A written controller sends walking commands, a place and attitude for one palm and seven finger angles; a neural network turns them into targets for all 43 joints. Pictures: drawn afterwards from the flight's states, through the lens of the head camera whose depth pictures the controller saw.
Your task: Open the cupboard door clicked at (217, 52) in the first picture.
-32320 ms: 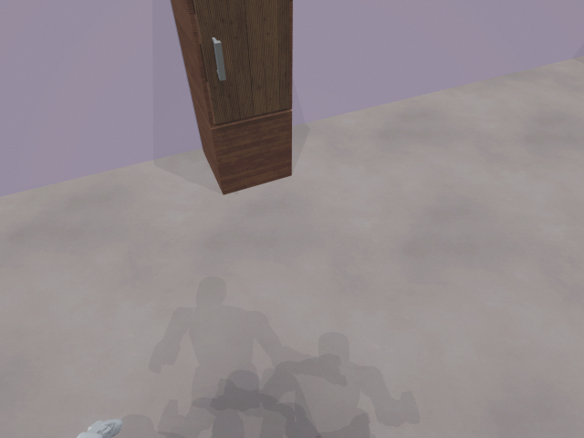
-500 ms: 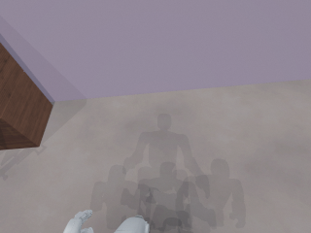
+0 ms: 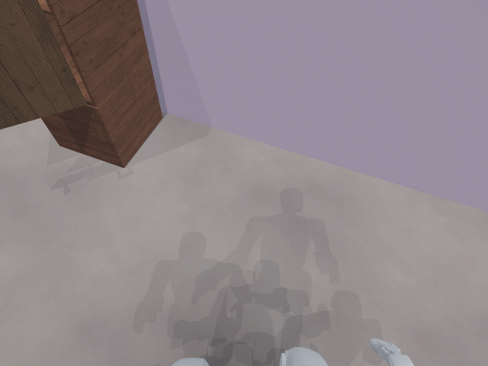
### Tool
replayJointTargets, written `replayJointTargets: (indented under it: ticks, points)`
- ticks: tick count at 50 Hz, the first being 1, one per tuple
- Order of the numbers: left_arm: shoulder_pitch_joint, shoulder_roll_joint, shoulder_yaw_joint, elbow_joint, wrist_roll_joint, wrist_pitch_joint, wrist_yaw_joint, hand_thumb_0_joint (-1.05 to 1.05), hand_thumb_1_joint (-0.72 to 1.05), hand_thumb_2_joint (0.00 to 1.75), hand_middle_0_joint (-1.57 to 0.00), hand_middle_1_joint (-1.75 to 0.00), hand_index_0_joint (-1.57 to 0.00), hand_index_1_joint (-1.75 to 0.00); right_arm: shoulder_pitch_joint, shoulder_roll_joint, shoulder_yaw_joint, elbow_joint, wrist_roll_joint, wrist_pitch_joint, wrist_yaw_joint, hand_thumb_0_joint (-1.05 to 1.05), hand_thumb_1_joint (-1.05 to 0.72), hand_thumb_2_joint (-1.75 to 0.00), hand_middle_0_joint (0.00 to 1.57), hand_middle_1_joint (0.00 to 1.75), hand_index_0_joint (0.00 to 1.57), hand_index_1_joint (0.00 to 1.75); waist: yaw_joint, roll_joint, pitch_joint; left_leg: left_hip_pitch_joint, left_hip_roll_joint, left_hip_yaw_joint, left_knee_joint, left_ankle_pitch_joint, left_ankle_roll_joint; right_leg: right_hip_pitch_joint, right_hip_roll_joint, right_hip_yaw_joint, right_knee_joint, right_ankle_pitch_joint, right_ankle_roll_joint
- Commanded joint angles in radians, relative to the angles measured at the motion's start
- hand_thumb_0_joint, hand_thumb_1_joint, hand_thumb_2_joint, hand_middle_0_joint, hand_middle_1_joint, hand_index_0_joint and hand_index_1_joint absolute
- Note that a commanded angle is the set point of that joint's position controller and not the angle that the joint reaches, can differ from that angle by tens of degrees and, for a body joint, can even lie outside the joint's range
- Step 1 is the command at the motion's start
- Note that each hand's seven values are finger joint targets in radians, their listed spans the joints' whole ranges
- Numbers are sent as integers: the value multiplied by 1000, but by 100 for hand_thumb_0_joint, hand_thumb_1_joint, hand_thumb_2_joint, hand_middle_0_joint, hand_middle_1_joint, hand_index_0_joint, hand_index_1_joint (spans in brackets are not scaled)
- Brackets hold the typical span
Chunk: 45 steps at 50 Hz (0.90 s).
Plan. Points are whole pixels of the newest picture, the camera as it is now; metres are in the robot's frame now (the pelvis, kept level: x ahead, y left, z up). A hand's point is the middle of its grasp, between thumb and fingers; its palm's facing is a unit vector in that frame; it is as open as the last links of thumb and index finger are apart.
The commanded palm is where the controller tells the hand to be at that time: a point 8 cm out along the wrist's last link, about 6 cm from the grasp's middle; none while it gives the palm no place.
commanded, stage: turn to face it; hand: left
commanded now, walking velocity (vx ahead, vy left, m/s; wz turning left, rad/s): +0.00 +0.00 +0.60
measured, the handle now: out of the picture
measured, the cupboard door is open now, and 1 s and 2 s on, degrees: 50 50 50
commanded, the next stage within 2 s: take the last steps up to it in 0.82 s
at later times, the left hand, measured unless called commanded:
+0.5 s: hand out of the picture +0.09 +0.14 -0.13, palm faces +0.24 -0.93 -0.28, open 7.4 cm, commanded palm none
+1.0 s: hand out of the picture -0.06 +0.15 -0.17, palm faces +0.56 -0.80 -0.22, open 7.4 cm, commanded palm none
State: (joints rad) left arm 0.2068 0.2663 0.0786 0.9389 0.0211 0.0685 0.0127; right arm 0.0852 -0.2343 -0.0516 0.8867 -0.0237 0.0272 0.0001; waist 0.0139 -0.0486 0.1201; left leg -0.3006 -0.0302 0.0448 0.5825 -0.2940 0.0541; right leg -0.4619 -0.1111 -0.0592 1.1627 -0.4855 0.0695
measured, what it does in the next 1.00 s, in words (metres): steps on the spot, turning left: right foot, then left foot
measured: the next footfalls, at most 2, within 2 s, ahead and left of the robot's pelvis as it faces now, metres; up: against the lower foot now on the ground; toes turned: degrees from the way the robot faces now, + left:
right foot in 0.36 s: +0.06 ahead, -0.16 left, +0.00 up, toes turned +9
left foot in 0.82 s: +0.03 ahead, +0.06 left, +0.00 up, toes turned +33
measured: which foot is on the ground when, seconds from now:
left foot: down 0.00-0.36, up 0.38-0.80, down 0.82-1.00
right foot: up 0.00-0.34, down 0.36-0.82, up 0.84-1.00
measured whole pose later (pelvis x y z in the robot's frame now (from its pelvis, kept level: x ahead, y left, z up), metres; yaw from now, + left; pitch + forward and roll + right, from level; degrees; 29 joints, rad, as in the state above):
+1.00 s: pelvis +0.03 -0.04 +0.00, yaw +31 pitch +0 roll -1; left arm 0.25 0.23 0.07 0.99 0.02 0.06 0.01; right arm 0.08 -0.20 -0.02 0.93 -0.03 0.02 -0.02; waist 0.04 -0.04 0.10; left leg -0.25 -0.03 0.05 0.53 -0.27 0.06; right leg -0.42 -0.10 -0.03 1.09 -0.48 0.05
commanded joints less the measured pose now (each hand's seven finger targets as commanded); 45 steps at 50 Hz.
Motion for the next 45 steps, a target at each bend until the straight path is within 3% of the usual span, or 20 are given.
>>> replayJointTargets:
  ticks: [1, 10, 15, 16, 17, 18, 19, 20, 21, 22, 24, 31, 36, 38, 39, 40, 41, 42, 43, 45]
  points:
    - [-12, 75, 14, -92, 3, -33, -5, 0, 90, 90, -20, -30, -20, -30, 59, -194, -48, -41, 5, -17, -14, 0, -90, -90, 20, 30, 20, 30, -16, 144, -146, 137, 246, -248, -258, 406, 92, -89, -6, 62, 19, 126, 20]
    - [-117, 58, 3, -147, -6, -41, 1, 0, 90, 90, -20, -30, -20, -30, 126, -195, -60, -18, -3, -10, -10, 0, -90, -90, 20, 30, 20, 30, -48, 200, -164, 153, 232, -367, -223, 398, 119, -35, 51, 60, -242, 68, 23]
    - [-27, 56, 4, -135, -19, -61, 8, 0, 90, 90, -20, -30, -20, -30, 83, -189, -73, -31, 2, -1, -11, 0, -90, -90, 20, 30, 20, 30, -7, 220, -221, 68, 184, -408, -111, 495, 80, 235, 111, 35, -595, 165, 1]
    - [24, 75, 10, -122, -18, -70, 12, 0, 90, 90, -20, -30, -20, -30, 66, -173, -71, -36, 10, 0, -10, 0, -90, -90, 20, 30, 20, 30, 23, 170, -236, -6, 143, -386, -61, 392, 40, 367, 86, 45, -749, 283, -4]
    - [59, 147, 23, -114, -6, -81, 20, 0, 90, 90, -20, -30, -20, -30, 84, -117, -65, -41, 21, -3, -4, 0, -90, -90, 20, 30, 20, 30, 38, -29, -261, -190, 55, -294, 73, 118, -28, 560, -98, 204, -851, 353, -49]
    - [70, 217, 33, -115, 5, -81, 26, 0, 90, 90, -20, -30, -20, -30, 75, -77, -59, -65, 20, -3, -2, 0, -90, -90, 20, 30, 20, 30, 49, -258, -236, -332, -79, -104, 328, -325, -101, 564, -366, 441, -859, 552, -169]
    - [53, 200, 24, -118, -1, -76, 30, 0, 90, 90, -20, -30, -20, -30, 81, -124, -70, -55, 12, 7, -1, 0, -90, -90, 20, 30, 20, 30, 32, -168, -219, -283, -20, -143, 518, -343, -92, 423, -414, 386, -840, 633, -231]
    - [-22, 124, 7, -126, -5, -80, 32, 0, 90, 90, -20, -30, -20, -30, 94, -112, -68, -24, 2, 20, 3, 0, -90, -90, 20, 30, 20, 30, -14, -135, -159, -306, 9, -155, 617, -254, -98, 397, -316, 263, -829, 670, -217]
    - [-56, 104, 0, -133, -10, -78, 31, 0, 90, 90, -20, -30, -20, -30, 104, -105, -66, -3, 4, 28, 6, 0, -90, -90, 20, 30, 20, 30, -33, -181, -143, -321, 23, -128, 670, -205, -111, 395, -256, 204, -807, 727, -196]
    - [-63, 82, -7, -139, -13, -77, 28, 0, 90, 90, -20, -30, -20, -30, 98, -105, -64, 5, 5, 34, 13, 0, -90, -90, 20, 30, 20, 30, -38, -155, -127, -314, 35, -107, 697, -141, -119, 381, -210, 118, -788, 770, -176]
    - [-50, 71, -6, -133, -11, -81, 27, 0, 90, 90, -20, -30, -20, -30, 93, -88, -55, 9, 9, 36, 21, 0, -90, -90, 20, 30, 20, 30, -41, -159, -129, -314, 43, -75, 666, -93, -126, 402, -187, 33, -785, 802, -154]
    - [111, 93, 7, -81, -1, -87, 26, 0, 90, 90, -20, -30, -20, -30, -27, -46, -28, -5, 7, 34, 23, 0, -90, -90, 20, 30, 20, 30, 25, -120, -123, -270, 45, 1, 383, -127, -121, 506, -218, -26, -743, 954, -164]
    - [126, 118, 16, -57, 8, -86, 22, 0, 90, 90, -20, -30, -20, -30, -45, -39, -16, -15, 12, 18, 19, 0, -90, -90, 20, 30, 20, 30, 29, -165, -125, -148, 27, 47, 177, -149, -83, 482, -247, -43, -688, 1014, -183]
    - [107, 131, 19, -50, 4, -89, 19, 0, 90, 90, -20, -30, -20, -30, 6, -52, -16, -1, 10, 10, 13, 0, -90, -90, 20, 30, 20, 30, -7, -142, -150, -21, 3, 70, 49, -69, -67, 433, -239, -63, -619, 1017, -164]
    - [86, 134, 19, -47, -2, -89, 15, 0, 90, 90, -20, -30, -20, -30, 62, -68, -20, 12, 7, 4, 13, 0, -90, -90, 20, 30, 20, 30, -44, -114, -180, 91, -3, 73, -64, 35, -55, 390, -215, -97, -528, 982, -132]
    - [66, 124, 15, -57, -13, -87, 11, 0, 90, 90, -20, -30, -20, -30, 140, -120, -33, 31, 2, -7, 10, 0, -90, -90, 20, 30, 20, 30, -90, -6, -243, 285, 78, 7, -138, 304, -19, 261, -175, -139, -379, 804, -84]
    - [54, 48, -4, -89, -23, -81, 4, 0, 90, 90, -20, -30, -20, -30, 209, -231, -59, 40, -7, -17, 3, 0, -90, -90, 20, 30, 20, 30, -120, 302, -282, 452, 373, -382, -157, 757, 135, -28, -18, -144, -133, 36, -13]
    - [5, 44, -14, -107, -18, -64, 16, 0, 90, 90, -20, -30, -20, -30, 230, -262, -57, 48, 6, -5, -10, 0, -90, -90, 20, 30, 20, 30, -119, 257, -288, 368, 457, -419, -156, 955, 223, -34, 8, 14, -40, -195, -22]
    - [5, 59, -8, -100, -12, -52, 22, 0, 90, 90, -20, -30, -20, -30, 174, -230, -46, 40, 4, -3, -15, 0, -90, -90, 20, 30, 20, 30, -90, 174, -246, 297, 429, -318, -171, 776, 220, -17, -12, 53, -23, -180, -30]
    - [6, 56, -2, -58, -8, -38, 12, 0, 90, 90, -20, -30, -20, -30, 58, -174, -29, 0, 0, -10, -32, 0, -90, -90, 20, 30, 20, 30, -47, 222, -139, 144, 349, -290, -227, 553, 176, -22, -19, 70, -27, -68, -15]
